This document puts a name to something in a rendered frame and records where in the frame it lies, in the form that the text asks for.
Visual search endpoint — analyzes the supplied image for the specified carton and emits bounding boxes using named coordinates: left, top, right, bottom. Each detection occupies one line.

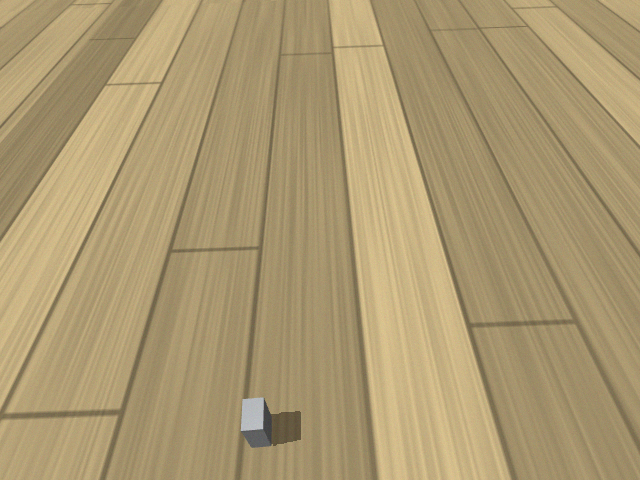
left=241, top=397, right=272, bottom=448

